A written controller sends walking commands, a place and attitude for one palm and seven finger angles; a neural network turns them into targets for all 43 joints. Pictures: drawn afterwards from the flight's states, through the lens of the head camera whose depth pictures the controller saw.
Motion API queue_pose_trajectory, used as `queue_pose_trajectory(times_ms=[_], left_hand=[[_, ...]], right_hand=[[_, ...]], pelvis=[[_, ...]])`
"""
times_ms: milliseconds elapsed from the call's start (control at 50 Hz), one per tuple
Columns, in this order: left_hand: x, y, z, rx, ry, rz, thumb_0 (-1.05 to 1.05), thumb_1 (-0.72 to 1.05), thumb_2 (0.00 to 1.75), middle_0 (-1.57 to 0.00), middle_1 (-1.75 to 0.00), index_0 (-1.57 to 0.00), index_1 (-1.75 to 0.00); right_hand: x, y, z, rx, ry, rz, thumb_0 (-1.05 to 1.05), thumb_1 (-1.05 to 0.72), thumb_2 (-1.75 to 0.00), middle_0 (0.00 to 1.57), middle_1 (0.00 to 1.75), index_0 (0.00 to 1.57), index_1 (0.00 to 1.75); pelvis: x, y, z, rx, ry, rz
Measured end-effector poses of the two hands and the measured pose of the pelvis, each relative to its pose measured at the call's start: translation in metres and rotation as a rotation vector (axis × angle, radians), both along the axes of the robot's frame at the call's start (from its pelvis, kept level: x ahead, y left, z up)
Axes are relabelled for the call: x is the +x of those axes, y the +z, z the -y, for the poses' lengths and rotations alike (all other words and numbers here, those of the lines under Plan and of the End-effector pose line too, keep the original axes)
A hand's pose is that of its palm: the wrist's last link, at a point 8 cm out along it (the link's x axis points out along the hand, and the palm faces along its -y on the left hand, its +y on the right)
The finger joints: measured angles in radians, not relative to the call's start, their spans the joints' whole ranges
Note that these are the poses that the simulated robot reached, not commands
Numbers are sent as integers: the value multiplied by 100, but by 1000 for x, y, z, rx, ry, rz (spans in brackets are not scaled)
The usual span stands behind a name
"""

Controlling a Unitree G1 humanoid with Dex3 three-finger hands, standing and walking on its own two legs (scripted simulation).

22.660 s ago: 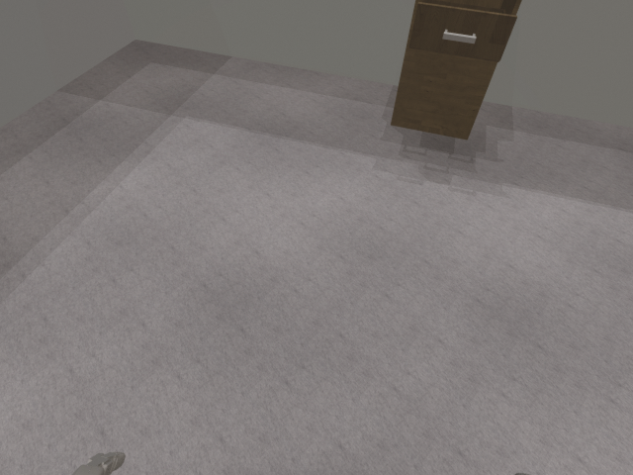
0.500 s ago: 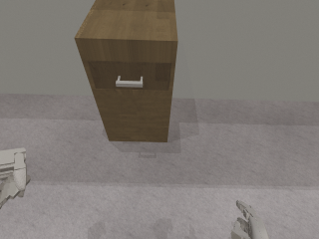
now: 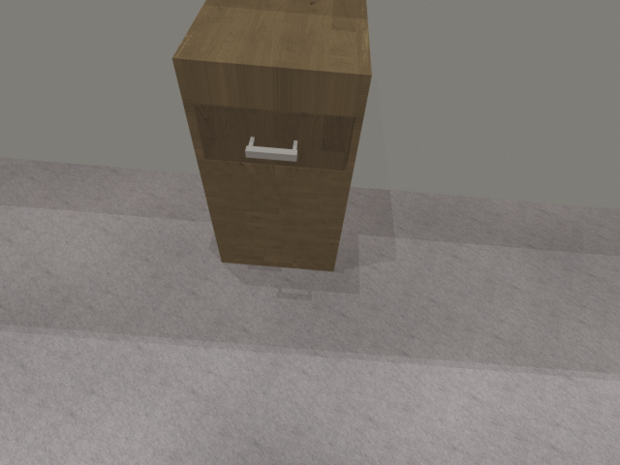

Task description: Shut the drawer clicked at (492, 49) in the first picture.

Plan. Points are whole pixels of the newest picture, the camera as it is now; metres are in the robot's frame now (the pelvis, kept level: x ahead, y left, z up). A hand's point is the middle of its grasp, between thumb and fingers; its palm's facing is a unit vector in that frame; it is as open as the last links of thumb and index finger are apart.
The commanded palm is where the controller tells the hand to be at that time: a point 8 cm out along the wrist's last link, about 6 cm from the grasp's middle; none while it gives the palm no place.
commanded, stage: let the arm hang, fingers relaxed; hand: left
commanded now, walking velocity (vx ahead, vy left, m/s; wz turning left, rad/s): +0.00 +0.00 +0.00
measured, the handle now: (272, 148) +0.83 +0.15 -0.16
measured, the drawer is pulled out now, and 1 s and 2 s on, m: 0.00 0.00 0.00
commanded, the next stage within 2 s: look to check the result in 0.68 s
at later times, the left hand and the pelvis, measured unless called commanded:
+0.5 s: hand out of the picture -0.02 +0.14 -0.17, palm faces +0.03 -0.99 -0.15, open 7.3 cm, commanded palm none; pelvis +0.00 -0.01 +0.00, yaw -1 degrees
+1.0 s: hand out of the picture -0.03 +0.12 -0.17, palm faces +0.04 -0.99 -0.16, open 7.3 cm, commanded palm none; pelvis +0.01 -0.03 +0.00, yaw -1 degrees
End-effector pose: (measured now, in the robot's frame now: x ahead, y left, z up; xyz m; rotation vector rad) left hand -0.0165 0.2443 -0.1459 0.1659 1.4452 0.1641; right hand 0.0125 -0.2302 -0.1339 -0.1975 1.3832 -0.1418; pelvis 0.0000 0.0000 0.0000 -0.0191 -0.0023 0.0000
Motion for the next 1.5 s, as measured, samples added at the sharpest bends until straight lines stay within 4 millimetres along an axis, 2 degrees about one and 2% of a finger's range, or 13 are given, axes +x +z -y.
queue_pose_trajectory(times_ms=[80,180,280,420,560,840,1040,1220,1500], left_hand=[[-36,7,0,7,23,-103,1,91,90,-72,-91,-72,-89],[-55,11,7,4,34,-153,1,91,90,-53,-68,-52,-67],[-50,9,21,-12,35,-128,1,91,90,-35,-48,-35,-48],[-24,3,42,-45,24,-41,1,91,90,-24,-35,-24,-35],[-4,0,59,-67,11,10,1,92,90,-21,-31,-21,-31],[-12,1,67,-49,28,-26,1,92,90,-20,-30,-20,-30],[-14,2,75,-50,37,-41,1,91,90,-20,-30,-20,-30],[-4,2,80,-50,39,-22,1,91,90,-20,-30,-20,-30],[9,3,81,-41,34,-10,0,91,90,-20,-30,-20,-30]], right_hand=[[-29,-5,-10,25,-36,-76,1,-90,-90,20,29,20,30],[-49,-10,-22,58,-69,-111,1,-90,-90,20,29,20,30],[-55,-14,-31,86,-87,-108,1,-90,-90,20,29,20,30],[-52,-17,-35,108,-103,-76,1,-90,-90,20,29,20,30],[-51,-17,-29,107,-118,-63,1,-91,-90,20,29,20,30],[-56,-16,-12,93,-128,-97,0,-91,-90,20,29,20,30],[-45,-16,-3,89,-116,-90,0,-90,-90,20,29,20,30],[-30,-16,4,85,-103,-67,0,-91,-90,20,29,20,30],[-23,-16,12,79,-99,-70,1,-91,-90,20,29,20,30]], pelvis=[[-1,2,-3,4,-3,4],[-3,3,-5,9,-10,12],[-4,3,-3,15,-14,14],[-5,2,3,18,-16,18],[-4,1,10,19,-19,20],[3,2,25,18,-19,24],[8,2,32,18,-17,24],[12,2,37,19,-14,26],[19,3,42,22,-13,23]])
